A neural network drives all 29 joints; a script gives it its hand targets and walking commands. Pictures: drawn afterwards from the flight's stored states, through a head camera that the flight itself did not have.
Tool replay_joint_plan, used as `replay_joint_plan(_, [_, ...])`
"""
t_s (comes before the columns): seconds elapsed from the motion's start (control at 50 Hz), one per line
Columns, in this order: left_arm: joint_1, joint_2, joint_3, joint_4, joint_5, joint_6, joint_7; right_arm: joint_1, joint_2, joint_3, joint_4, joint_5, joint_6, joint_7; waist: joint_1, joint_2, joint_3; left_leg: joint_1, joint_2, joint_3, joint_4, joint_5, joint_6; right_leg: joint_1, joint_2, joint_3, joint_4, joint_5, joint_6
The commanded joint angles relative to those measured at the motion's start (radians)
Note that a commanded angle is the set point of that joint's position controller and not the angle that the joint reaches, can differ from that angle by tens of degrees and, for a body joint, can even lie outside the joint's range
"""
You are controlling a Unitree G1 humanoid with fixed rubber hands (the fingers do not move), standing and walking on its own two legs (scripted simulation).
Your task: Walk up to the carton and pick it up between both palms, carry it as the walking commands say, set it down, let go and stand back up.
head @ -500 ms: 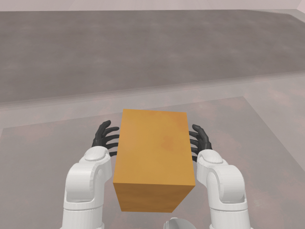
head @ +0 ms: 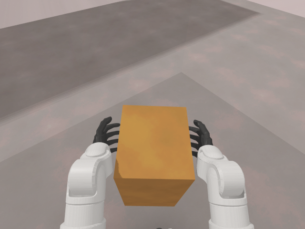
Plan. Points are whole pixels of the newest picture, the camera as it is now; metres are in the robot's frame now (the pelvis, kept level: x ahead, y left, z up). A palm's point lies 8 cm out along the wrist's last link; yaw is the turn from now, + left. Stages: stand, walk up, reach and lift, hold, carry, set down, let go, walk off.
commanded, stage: carry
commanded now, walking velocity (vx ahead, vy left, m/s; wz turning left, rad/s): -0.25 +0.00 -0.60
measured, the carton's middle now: (151, 162) +0.30 -0.02 +0.01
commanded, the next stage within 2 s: none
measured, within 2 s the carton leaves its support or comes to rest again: neither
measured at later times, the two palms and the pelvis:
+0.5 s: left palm out of the picture +0.11 -0.02 +0.08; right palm out of the picture +0.02 -0.25 +0.06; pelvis -0.21 -0.05 -0.01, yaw -18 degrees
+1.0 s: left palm out of the picture -0.09 +0.01 +0.12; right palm out of the picture -0.18 -0.22 +0.12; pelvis -0.38 -0.01 +0.02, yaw -24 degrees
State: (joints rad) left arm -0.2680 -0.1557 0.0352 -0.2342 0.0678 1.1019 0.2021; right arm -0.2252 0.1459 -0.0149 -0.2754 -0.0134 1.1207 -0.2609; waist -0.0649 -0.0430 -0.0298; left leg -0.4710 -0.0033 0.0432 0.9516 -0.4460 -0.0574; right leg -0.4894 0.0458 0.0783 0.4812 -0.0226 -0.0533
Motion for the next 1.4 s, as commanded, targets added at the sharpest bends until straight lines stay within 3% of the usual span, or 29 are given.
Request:
replay_joint_plan(0.0, [-0.233,-0.942,-0.403,-0.126,-0.198,-0.013,-0.105,-0.376,1.034,0.542,-0.1,0.268,-0.024,0.162,0.084,-0.198,-0.349,0.164,-0.072,0.062,-0.248,-0.079,0.018,0.19,-0.218,0.291,-0.356,-0.34,0.013])
replay_joint_plan(0.06, [-0.235,-0.93,-0.423,-0.097,-0.227,0.006,-0.106,-0.259,1.006,0.486,-0.049,0.228,-0.017,0.139,0.044,-0.268,-0.384,0.518,-0.084,0.197,-0.597,-0.039,0.059,0.07,-0.089,0.135,-0.393,-0.345,0.225])
replay_joint_plan(0.08, [-0.359,-0.925,-0.478,-0.154,-0.255,0.006,-0.111,-0.258,0.991,0.435,-0.053,0.202,-0.024,0.136,0.015,-0.031,-0.339,0.585,0.049,0.081,-0.781,-0.081,0.107,-0.03,0.034,0.028,-0.143,-0.283,0.267])
replay_joint_plan(0.1, [-0.327,-0.957,-0.475,-0.121,-0.257,0.017,-0.108,-0.325,1.006,0.441,-0.079,0.215,-0.03,0.134,0.024,0.404,-0.323,0.356,0.474,-0.336,-0.777,-0.083,0.237,-0.077,0.1,-0.086,0.464,-0.495,0.2])
replay_joint_plan(0.12, [-0.284,-0.985,-0.481,-0.081,-0.239,0.031,-0.107,-0.276,0.971,0.417,-0.082,0.181,-0.026,0.14,0.035,0.388,-0.191,0.118,0.679,-0.342,-0.819,-0.038,0.312,-0.221,0.017,-0.078,0.745,-0.55,0.168])
replay_joint_plan(0.16, [-0.341,-1.018,-0.488,-0.126,-0.253,0.012,-0.098,-0.405,1.018,0.468,-0.154,0.238,-0.024,0.163,0.079,0.135,-0.181,0.058,0.422,0.005,-0.717,0.231,0.192,-0.099,-0.009,-0.053,0.981,-0.332,0.102])
replay_joint_plan(0.2, [-0.406,-1.036,-0.53,-0.204,-0.314,-0.01,-0.118,-0.409,1.061,0.465,-0.184,0.241,-0.042,0.17,0.087,0.132,-0.226,0.174,0.299,0.153,-0.571,0.401,0.138,-0.056,-0.011,-0.096,0.879,-0.292,0.097])
replay_joint_plan(0.32, [-0.278,-0.991,-0.534,-0.148,-0.322,0.024,-0.107,-0.232,0.912,0.404,-0.188,0.151,-0.037,0.129,0.058,0.248,-0.383,0.482,0.38,0.031,-0.364,1.022,0.195,-0.032,-0.02,-0.199,0.266,-0.467,0.096])
replay_joint_plan(0.36, [-0.235,-0.967,-0.518,-0.073,-0.308,0.045,-0.108,-0.17,0.871,0.364,-0.09,0.122,-0.023,0.123,0.073,0.343,-0.374,0.467,0.365,0.093,-0.32,0.999,0.125,0.035,-0.039,-0.217,0.053,-0.318,0.091])
replay_joint_plan(0.38, [-0.225,-0.989,-0.533,-0.082,-0.327,0.044,-0.115,-0.12,0.883,0.348,-0.058,0.114,-0.02,0.123,0.075,0.271,-0.38,0.421,0.348,0.101,-0.291,0.967,0.084,0.134,-0.038,-0.214,-0.053,-0.205,0.082])
replay_joint_plan(0.4, [-0.199,-0.982,-0.516,-0.061,-0.296,0.043,-0.119,-0.151,0.884,0.378,-0.068,0.132,-0.02,0.135,0.089,0.192,-0.368,0.251,0.34,0.112,-0.223,0.678,0.031,0.245,-0.13,-0.066,-0.127,-0.043,0.051])
replay_joint_plan(0.44, [-0.189,-1.024,-0.478,-0.019,-0.295,0.008,-0.132,-0.295,0.938,0.469,-0.17,0.176,-0.036,0.143,0.09,-0.397,-0.369,-0.28,0.137,0.078,0.068,-0.284,-0.052,0.522,-0.412,0.374,0.042,0.972,-0.13])
replay_joint_plan(0.46, [-0.186,-1.092,-0.494,-0.065,-0.313,-0.013,-0.13,-0.346,0.993,0.498,-0.219,0.211,-0.053,0.145,0.074,-0.293,-0.391,-0.269,0.157,-0.018,0.183,-0.23,-0.049,0.52,-0.39,0.262,0.094,1.068,-0.111])
replay_joint_plan(0.52, [-0.317,-1.085,-0.477,-0.222,-0.29,-0.078,-0.136,-0.414,1.104,0.554,-0.223,0.287,-0.097,0.183,0.068,-0.065,-0.401,-0.171,0.116,-0.035,0.273,0.008,-0.017,0.366,-0.275,0.133,0.063,0.513,-0.074])
replay_joint_plan(0.6, [-0.211,-1.028,-0.418,-0.183,-0.22,-0.079,-0.12,-0.447,1.059,0.602,-0.256,0.322,-0.093,0.187,0.083,-0.107,-0.423,-0.135,0.062,0.0,0.156,-0.022,-0.04,0.384,-0.272,0.213,-0.077,-0.027,-0.08])
replay_joint_plan(0.74, [-0.146,-0.971,-0.407,-0.082,-0.17,-0.037,-0.111,-0.386,1.023,0.579,-0.142,0.288,-0.044,0.189,0.088,-0.19,-0.408,0.113,-0.028,0.019,-0.239,-0.072,0.018,0.316,-0.259,0.281,-0.257,-0.311,-0.042])
replay_joint_plan(0.78, [-0.259,-0.966,-0.46,-0.145,-0.218,-0.023,-0.106,-0.285,1.043,0.521,-0.054,0.249,-0.026,0.177,0.067,-0.158,-0.39,0.341,-0.043,0.104,-0.542,-0.076,0.038,0.226,-0.185,0.192,-0.26,-0.327,0.057])
replay_joint_plan(0.8, [-0.224,-0.961,-0.461,-0.1,-0.21,-0.009,-0.106,-0.298,0.988,0.484,-0.082,0.228,-0.027,0.168,0.051,-0.057,-0.373,0.471,0.002,0.095,-0.656,-0.054,0.071,0.113,-0.107,0.114,-0.197,-0.324,0.148])
replay_joint_plan(0.82, [-0.245,-0.955,-0.45,-0.105,-0.218,-0.007,-0.105,-0.318,0.994,0.469,-0.073,0.232,-0.031,0.162,0.026,0.171,-0.337,0.482,0.227,-0.197,-0.754,-0.161,0.15,-0.046,-0.003,0.0,0.087,-0.325,0.188])
replay_joint_plan(0.84, [-0.325,-0.981,-0.532,-0.188,-0.257,-0.012,-0.115,-0.261,1.001,0.438,-0.084,0.193,-0.048,0.168,0.025,0.411,-0.252,0.222,0.541,-0.525,-0.812,-0.225,0.234,-0.111,0.022,-0.054,0.397,-0.473,0.129])
replay_joint_plan(0.86, [-0.398,-1.011,-0.53,-0.176,-0.262,-0.011,-0.115,-0.319,1.035,0.442,-0.076,0.193,-0.04,0.17,0.05,0.245,-0.2,0.155,0.513,-0.35,-0.753,-0.085,0.234,-0.113,-0.039,0.011,0.556,-0.416,0.097])
replay_joint_plan(0.9, [-0.381,-1.038,-0.544,-0.15,-0.281,-0.002,-0.113,-0.351,1.018,0.442,-0.125,0.21,-0.034,0.178,0.07,0.13,-0.193,0.099,0.361,-0.147,-0.738,0.065,0.152,-0.057,-0.007,-0.027,0.707,-0.317,0.084])
replay_joint_plan(0.96, [-0.335,-0.951,-0.524,-0.069,-0.274,0.033,-0.105,-0.256,0.88,0.367,-0.049,0.134,-0.007,0.153,0.063,0.213,-0.149,0.131,0.251,0.01,-0.711,0.057,0.099,-0.022,0.004,-0.081,0.633,-0.327,0.12])
replay_joint_plan(1.1, [-0.26,-0.946,-0.47,0.009,-0.257,0.062,-0.093,-0.291,0.872,0.376,-0.059,0.143,0.015,0.134,0.062,0.25,-0.258,0.234,0.249,-0.07,-0.63,0.105,0.112,0.195,-0.01,-0.172,-0.071,-0.355,0.101])
replay_joint_plan(1.14, [-0.267,-0.938,-0.44,0.029,-0.249,0.065,-0.094,-0.312,0.869,0.377,-0.018,0.149,0.023,0.133,0.058,0.147,-0.306,0.146,0.204,-0.031,-0.519,0.142,0.066,0.33,-0.088,-0.089,-0.167,-0.258,0.066])
replay_joint_plan(1.2, [-0.335,-0.955,-0.434,0.028,-0.237,0.028,-0.094,-0.399,0.937,0.417,-0.006,0.18,0.012,0.149,0.054,-0.08,-0.285,0.116,0.134,0.036,-0.443,0.176,0.024,0.239,-0.241,0.068,-0.096,-0.158,0.018])
replay_joint_plan(1.26, [-0.396,-1.032,-0.422,-0.074,-0.245,-0.02,-0.099,-0.552,1.027,0.505,-0.138,0.264,-0.024,0.18,0.057,-0.026,-0.252,0.161,0.099,0.064,-0.399,0.17,0.021,0.103,-0.179,0.034,-0.136,-0.478,0.022])
replay_joint_plan(1.34, [-0.235,-0.946,-0.309,0.052,-0.18,-0.032,-0.093,-0.427,0.963,0.485,-0.011,0.238,-0.02,0.17,0.06,-0.174,-0.304,0.112,0.094,0.047,-0.318,0.176,0.025,0.18,-0.212,0.096,-0.149,-0.426,-0.019])
replay_joint_plan(1.38, [-0.277,-0.956,-0.324,0.017,-0.187,-0.04,-0.095,-0.438,0.981,0.48,-0.001,0.241,-0.028,0.175,0.057,-0.136,-0.268,0.12,0.08,0.049,-0.301,0.173,0.023,0.123,-0.231,0.123,-0.164,-0.431,-0.044])
